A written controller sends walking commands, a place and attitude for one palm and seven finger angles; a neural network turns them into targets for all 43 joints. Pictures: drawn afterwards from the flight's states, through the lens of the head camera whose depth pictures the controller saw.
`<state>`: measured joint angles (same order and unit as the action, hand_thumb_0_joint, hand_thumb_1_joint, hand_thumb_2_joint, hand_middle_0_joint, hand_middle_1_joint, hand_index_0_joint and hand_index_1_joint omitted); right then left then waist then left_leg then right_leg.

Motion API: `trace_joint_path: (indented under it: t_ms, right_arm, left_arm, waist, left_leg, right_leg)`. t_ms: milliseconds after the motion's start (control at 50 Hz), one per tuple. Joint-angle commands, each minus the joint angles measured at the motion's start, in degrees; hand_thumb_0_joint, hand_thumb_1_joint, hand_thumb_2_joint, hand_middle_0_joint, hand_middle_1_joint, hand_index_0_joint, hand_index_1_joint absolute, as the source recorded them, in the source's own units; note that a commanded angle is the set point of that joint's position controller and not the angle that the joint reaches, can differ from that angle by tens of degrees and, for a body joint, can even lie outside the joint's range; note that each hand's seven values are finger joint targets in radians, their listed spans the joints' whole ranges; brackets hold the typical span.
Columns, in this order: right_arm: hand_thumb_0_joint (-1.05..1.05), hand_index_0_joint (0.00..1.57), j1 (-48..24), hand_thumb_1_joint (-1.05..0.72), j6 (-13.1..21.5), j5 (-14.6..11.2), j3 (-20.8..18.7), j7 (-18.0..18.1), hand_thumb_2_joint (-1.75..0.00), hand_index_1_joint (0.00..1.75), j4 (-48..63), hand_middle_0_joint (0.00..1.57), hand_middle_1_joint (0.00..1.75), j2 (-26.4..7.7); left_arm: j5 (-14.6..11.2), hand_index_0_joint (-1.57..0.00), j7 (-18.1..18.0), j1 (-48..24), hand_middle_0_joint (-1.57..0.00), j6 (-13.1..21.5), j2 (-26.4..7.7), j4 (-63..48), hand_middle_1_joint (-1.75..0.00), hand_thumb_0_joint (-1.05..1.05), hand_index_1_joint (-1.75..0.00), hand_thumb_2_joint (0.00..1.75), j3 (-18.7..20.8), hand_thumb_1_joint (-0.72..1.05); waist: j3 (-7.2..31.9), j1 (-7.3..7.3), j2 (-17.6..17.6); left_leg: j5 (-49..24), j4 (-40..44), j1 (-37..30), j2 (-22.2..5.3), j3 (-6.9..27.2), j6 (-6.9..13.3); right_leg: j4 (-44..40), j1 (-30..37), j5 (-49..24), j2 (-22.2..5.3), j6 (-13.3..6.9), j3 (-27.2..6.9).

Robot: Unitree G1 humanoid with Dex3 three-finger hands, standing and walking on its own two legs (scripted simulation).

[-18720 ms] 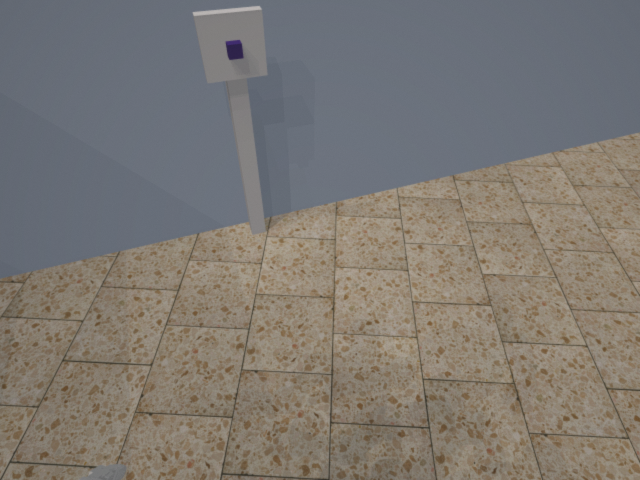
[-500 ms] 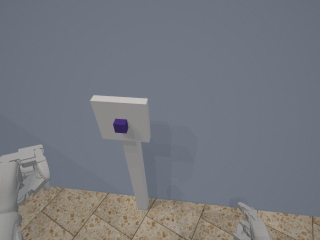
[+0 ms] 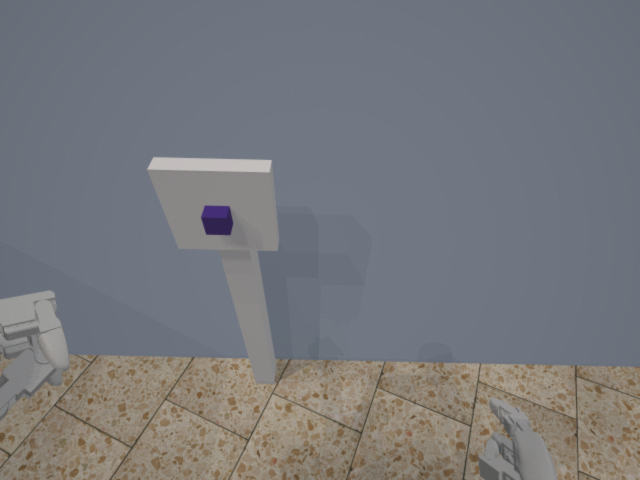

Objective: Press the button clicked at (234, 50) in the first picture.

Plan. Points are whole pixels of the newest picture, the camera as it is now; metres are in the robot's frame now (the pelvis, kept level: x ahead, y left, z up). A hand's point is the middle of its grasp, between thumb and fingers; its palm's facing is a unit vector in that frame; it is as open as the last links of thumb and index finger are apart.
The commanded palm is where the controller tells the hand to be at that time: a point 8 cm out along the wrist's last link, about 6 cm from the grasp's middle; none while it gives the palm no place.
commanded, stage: step back with the hand held close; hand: left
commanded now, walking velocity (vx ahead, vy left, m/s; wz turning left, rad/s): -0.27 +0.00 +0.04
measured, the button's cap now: (218, 219) +0.49 +0.20 +0.03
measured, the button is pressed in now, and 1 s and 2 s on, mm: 0 0 0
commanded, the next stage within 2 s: stop stepping back and stand still in 0.90 s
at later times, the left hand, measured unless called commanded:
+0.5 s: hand (2, 443) +0.12 +0.25 +0.16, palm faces +0.45 -0.78 -0.44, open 3.1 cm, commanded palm +0.05 +0.29 +0.18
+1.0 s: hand out of the picture +0.04 +0.22 +0.18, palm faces +0.27 -0.86 -0.43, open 3.1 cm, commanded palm -0.02 +0.27 +0.18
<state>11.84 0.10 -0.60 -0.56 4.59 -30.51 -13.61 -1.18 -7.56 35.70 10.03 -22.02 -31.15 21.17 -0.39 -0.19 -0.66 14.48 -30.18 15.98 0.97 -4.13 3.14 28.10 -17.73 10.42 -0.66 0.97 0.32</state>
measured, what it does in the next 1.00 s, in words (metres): walks backwards: right foot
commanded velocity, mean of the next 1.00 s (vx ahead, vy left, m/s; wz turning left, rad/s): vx -0.35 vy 0.00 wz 0.00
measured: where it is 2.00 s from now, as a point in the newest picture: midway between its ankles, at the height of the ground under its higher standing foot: outside the picture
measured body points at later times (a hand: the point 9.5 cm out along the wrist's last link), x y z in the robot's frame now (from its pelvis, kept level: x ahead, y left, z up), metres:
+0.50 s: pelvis -0.06 +0.00 -0.02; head -0.05 +0.01 +0.43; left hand +0.09 +0.29 +0.19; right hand +0.11 -0.23 -0.09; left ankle +0.01 +0.08 -0.73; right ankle +0.03 -0.13 -0.74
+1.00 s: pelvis -0.17 +0.00 -0.01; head -0.14 +0.02 +0.44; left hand +0.02 +0.26 +0.20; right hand +0.02 -0.22 -0.08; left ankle +0.01 +0.08 -0.73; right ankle -0.27 -0.13 -0.74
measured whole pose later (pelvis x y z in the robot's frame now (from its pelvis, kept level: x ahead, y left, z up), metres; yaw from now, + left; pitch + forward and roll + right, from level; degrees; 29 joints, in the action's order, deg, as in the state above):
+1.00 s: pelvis -0.17 +0.00 -0.01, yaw -3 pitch +3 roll -4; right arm 7.1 5.5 1.5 2.0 2.4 -35.7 -8.5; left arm -3.2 -6.6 32.8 15.5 -25.5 -37.1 21.0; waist 0.1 1.0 -0.6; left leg 3.2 -25.9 31.6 -4.4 -3.1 0.1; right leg 23.0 -5.5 19.8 3.4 0.1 1.4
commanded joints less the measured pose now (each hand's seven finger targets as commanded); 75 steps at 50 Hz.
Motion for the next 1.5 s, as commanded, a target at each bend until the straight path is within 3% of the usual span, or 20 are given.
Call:
trace_joint_path:
  t_ms: [0,180,300,440,500,540,580,600,640,840,980,1040,1100,1140,1180,1220,1260,1340,1420,1480]
  right_arm:
    - [0.0,0.2,-5.48,-0.9,4.0,0.17,-2.51,0.62,-0.9,0.3,9.57,0.2,0.3,-6.77]
    - [0.0,0.2,-3.86,-0.9,6.58,0.75,-2.35,0.86,-0.9,0.3,9.28,0.2,0.3,-6.93]
    - [0.0,0.2,-3.89,-0.9,8.25,0.88,-2.41,0.76,-0.9,0.3,8.74,0.2,0.3,-6.39]
    - [0.0,0.2,-3.13,-0.9,7.08,1.47,-2.54,-0.77,-0.9,0.3,6.12,0.2,0.3,-5.02]
    - [0.0,0.2,-3.43,-0.9,5.51,1.17,-2.34,-0.99,-0.9,0.3,5.49,0.2,0.3,-4.24]
    - [0.0,0.2,-4.24,-0.9,5.13,1.01,-2.47,-0.48,-0.9,0.3,6.26,0.2,0.3,-5.16]
    - [0.0,0.2,-6.29,-0.9,6.7,1.84,-2.58,0.27,-0.9,0.3,7.14,0.2,0.3,-6.91]
    - [0.0,0.2,-5.71,-0.9,7.79,2.3,-2.92,0.37,-0.9,0.3,6.38,0.2,0.3,-5.14]
    - [0.0,0.2,-5.31,-0.9,9.11,2.06,-4.19,-0.51,-0.9,0.3,4.62,0.2,0.3,-5.27]
    - [0.0,0.2,-3.47,-0.9,9.24,3.34,-2.09,-1.48,-0.9,0.3,0.27,0.2,0.3,-4.29]
    - [0.0,0.2,-6.52,-0.9,7.5,1.25,-1.53,0.05,-0.9,0.3,2.5,0.2,0.3,-3.24]
    - [0.0,0.2,-6.41,-0.9,6.64,1.14,-0.55,0.98,-0.9,0.3,3.5,0.2,0.3,-4.54]
    - [0.0,0.2,-6.37,-0.9,8.02,0.75,-0.96,1.7,-0.9,0.3,4.69,0.2,0.3,-5.76]
    - [0.0,0.2,-5.81,-0.9,8.16,0.97,-1.28,1.48,-0.9,0.3,5.04,0.2,0.3,-5.69]
    - [0.0,0.2,-4.91,-0.9,8.43,0.82,-1.52,0.77,-0.9,0.3,5.44,0.2,0.3,-4.7]
    - [0.0,0.2,-4.11,-0.9,8.23,0.78,-2.43,0.19,-0.9,0.3,4.02,0.2,0.3,-4.76]
    - [0.0,0.2,-2.79,-0.9,8.05,1.22,-2.29,-0.15,-0.9,0.3,2.1,0.2,0.3,-4.95]
    - [0.0,0.2,-3.12,-0.9,10.14,0.88,-2.0,1.34,-0.9,0.3,1.07,0.2,0.3,-5.9]
    - [0.0,0.2,-3.1,-0.9,11.68,1.24,-1.18,1.37,-0.9,0.3,1.66,0.2,0.3,-5.03]
    - [0.0,0.2,-3.9,-0.9,12.34,1.6,-0.99,0.23,-0.9,0.3,2.27,0.2,0.3,-3.86]
  left_arm:
    - [0.14,-1.3,-1.87,-1.11,-1.3,3.97,-7.35,-11.93,-1.5,0.0,-1.5,0.9,6.06,0.9]
    - [1.7,-1.3,-2.66,-5.17,-1.3,6.31,-7.11,-14.46,-1.5,0.0,-1.5,0.9,6.73,0.9]
    - [2.28,-1.3,-2.43,-4.48,-1.3,7.45,-7.25,-13.6,-1.5,0.0,-1.5,0.9,8.2,0.9]
    - [0.86,-1.3,-2.36,-5.41,-1.3,7.95,-8.76,-14.39,-1.5,0.0,-1.5,0.9,7.31,0.9]
    - [0.47,-1.3,-3.17,-3.37,-1.3,7.87,-9.98,-14.71,-1.5,0.0,-1.5,0.9,8.21,0.9]
    - [0.39,-1.3,-3.29,-2.19,-1.3,8.43,-10.76,-16.34,-1.5,0.0,-1.5,0.9,9.38,0.9]
    - [1.44,-1.3,-3.4,-1.68,-1.3,9.26,-9.31,-17.81,-1.5,0.0,-1.5,0.9,10.59,0.9]
    - [1.59,-1.3,-3.43,-3.48,-1.3,9.21,-10.25,-18.88,-1.5,0.0,-1.5,0.9,10.96,0.9]
    - [0.85,-1.3,-3.22,-3.35,-1.3,9.22,-8.98,-17.19,-1.5,0.0,-1.5,0.9,10.29,0.9]
    - [-2.05,-1.3,-1.29,-3.88,-1.3,8.54,-9.6,-17.95,-1.5,0.0,-1.5,0.9,5.09,0.9]
    - [-3.26,-1.3,-0.96,0.58,-1.3,7.75,-13.65,-14.59,-1.5,0.0,-1.5,0.9,9.44,0.9]
    - [-2.75,-1.3,-0.89,-1.07,-1.3,5.08,-11.11,-12.37,-1.5,0.0,-1.5,0.9,7.36,0.9]
    - [-2.44,-1.3,-1.48,-0.26,-1.3,4.66,-10.39,-9.09,-1.5,0.0,-1.5,0.9,7.53,0.9]
    - [-1.68,-1.3,-1.7,-0.73,-1.3,4.25,-10.33,-12.11,-1.5,0.0,-1.5,0.9,7.61,0.9]
    - [-1.56,-1.3,-1.32,1.7,-1.3,4.58,-11.6,-15.09,-1.5,0.0,-1.5,0.9,8.02,0.9]
    - [-1.86,-1.3,-1.5,2.9,-1.3,4.71,-12.62,-17.17,-1.5,0.0,-1.5,0.9,8.5,0.9]
    - [-1.48,-1.3,-2.3,-0.29,-1.3,3.96,-10.79,-16.21,-1.5,0.0,-1.5,0.9,7.34,0.9]
    - [0.67,-1.3,-3.4,-8.73,-1.3,4.82,-7.98,-8.61,-1.5,0.0,-1.5,0.9,4.33,0.9]
    - [0.49,-1.3,-2.76,-9.55,-1.3,6.32,-8.99,-14.06,-1.5,0.0,-1.5,0.9,5.05,0.9]
    - [0.47,-1.3,-2.82,-4.82,-1.3,6.07,-8.48,-15.59,-1.5,0.0,-1.5,0.9,5.34,0.9]
  waist:
    - [4.67,0.16,-2.64]
    - [2.33,-0.57,-3.12]
    - [2.62,-0.06,-6.39]
    - [4.17,-1.08,7.92]
    - [6.74,-1.48,9.34]
    - [5.3,-1.37,1.34]
    - [5.52,-0.83,-19.14]
    - [6.75,-1.13,-16.17]
    - [7.01,-0.14,-8.17]
    - [13.2,0.56,-12.65]
    - [7.65,-0.21,9.21]
    - [3.08,-1.36,-3.32]
    - [1.44,-0.22,-11.67]
    - [2.17,0.22,-11.71]
    - [5.49,-0.02,-5.58]
    - [5.0,-0.2,9.18]
    - [3.31,-1.04,7.07]
    - [-3.98,-1.49,-2.08]
    - [1.8,-1.0,-15.21]
    - [3.88,0.07,-9.98]
  left_leg:
    - [5.81,10.48,15.39,-7.76,9.03,1.23]
    - [23.73,10.08,24.01,-8.04,11.83,2.52]
    - [24.08,13.92,31.25,-13.0,16.46,4.32]
    - [12.27,-11.17,10.15,-1.4,6.92,-1.7]
    - [7.64,-10.55,2.25,-1.34,6.64,-2.07]
    - [12.23,0.56,4.36,-5.02,10.81,-0.21]
    - [29.04,22.79,26.42,-20.47,28.63,6.25]
    - [26.55,25.29,28.02,-23.57,30.09,7.71]
    - [16.63,18.78,18.4,-21.0,22.91,6.76]
    - [-9.06,18.1,-10.07,-13.17,10.53,-4.39]
    - [-1.6,-12.34,-11.45,-2.18,3.1,-5.26]
    - [-11.91,4.02,-7.19,-6.1,8.17,-3.13]
    - [21.09,23.98,4.31,-10.83,19.33,-2.02]
    - [25.05,26.09,10.64,-8.82,16.98,-4.41]
    - [12.57,13.24,3.96,-3.25,8.65,-4.9]
    - [-0.15,-12.76,-5.14,0.17,4.74,-4.76]
    - [1.34,-20.35,0.44,-1.19,6.08,-4.81]
    - [0.94,3.47,-1.08,-4.23,8.12,-1.72]
    - [9.51,20.06,-0.82,-13.47,26.93,0.38]
    - [15.3,21.26,2.55,-13.93,22.66,3.02]
  right_leg:
    - [3.54,13.59,-8.05,-1.64,-0.56,-4.4]
    - [4.51,10.71,5.85,-1.39,-1.04,-6.51]
    - [15.97,18.18,-3.55,2.49,0.01,-3.53]
    - [-8.13,-6.79,8.8,-11.94,-7.5,-21.61]
    - [-8.0,-10.75,6.37,-12.16,-7.13,-16.17]
    - [-2.21,-11.25,10.85,-6.01,-3.79,-10.45]
    - [25.7,7.14,10.03,6.17,0.45,-1.3]
    - [38.69,7.99,13.78,6.73,0.26,-3.62]
    - [41.12,0.53,15.98,5.66,-0.04,-4.71]
    - [-11.87,5.91,11.39,4.34,-2.82,2.64]
    - [-13.43,-14.79,-0.72,-12.04,-8.13,-4.21]
    - [-4.9,-8.52,3.3,-2.43,-1.64,1.16]
    - [-1.34,3.13,19.62,4.67,-1.71,2.32]
    - [-1.56,11.3,20.04,6.17,-2.83,3.85]
    - [-10.17,7.7,19.86,1.96,-3.9,0.52]
    - [-19.3,-10.46,26.45,-10.96,-9.62,-12.98]
    - [-17.77,-11.76,26.97,-15.37,-12.27,-14.63]
    - [-6.8,-6.31,14.72,-5.2,-4.24,-4.81]
    - [11.62,-0.69,13.44,2.55,-0.25,0.72]
    - [9.84,3.82,15.84,1.12,-1.23,0.08]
